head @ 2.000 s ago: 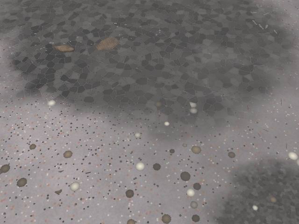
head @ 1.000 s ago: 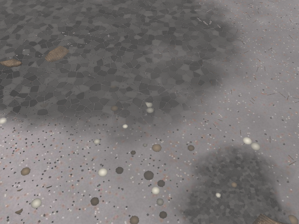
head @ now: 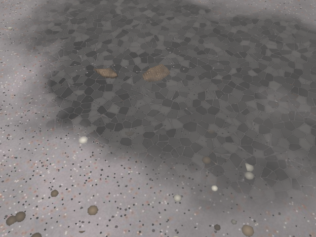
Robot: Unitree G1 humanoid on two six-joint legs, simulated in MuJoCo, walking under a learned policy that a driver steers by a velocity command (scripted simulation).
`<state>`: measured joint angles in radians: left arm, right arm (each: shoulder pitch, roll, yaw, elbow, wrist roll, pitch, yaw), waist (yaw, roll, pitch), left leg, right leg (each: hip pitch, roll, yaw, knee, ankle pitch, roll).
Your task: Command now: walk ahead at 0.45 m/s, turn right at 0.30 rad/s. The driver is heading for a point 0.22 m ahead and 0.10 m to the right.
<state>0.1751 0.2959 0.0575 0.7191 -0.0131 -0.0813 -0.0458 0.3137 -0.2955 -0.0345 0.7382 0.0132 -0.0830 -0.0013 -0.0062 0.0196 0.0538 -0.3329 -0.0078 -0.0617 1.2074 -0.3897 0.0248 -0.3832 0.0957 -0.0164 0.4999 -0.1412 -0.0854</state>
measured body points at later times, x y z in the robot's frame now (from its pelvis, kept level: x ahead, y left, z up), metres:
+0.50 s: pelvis +0.19 +0.05 +0.00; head +0.22 +0.06 +0.45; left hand +0.32 +0.31 -0.13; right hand +0.34 -0.21 -0.09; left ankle +0.29 +0.14 -0.73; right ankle +0.14 -0.10 -0.70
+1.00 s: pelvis +0.24 +0.02 +0.00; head +0.25 +0.02 +0.45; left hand +0.32 +0.27 -0.14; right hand +0.34 -0.24 -0.12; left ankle +0.29 +0.14 -0.73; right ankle +0.18 -0.11 -0.73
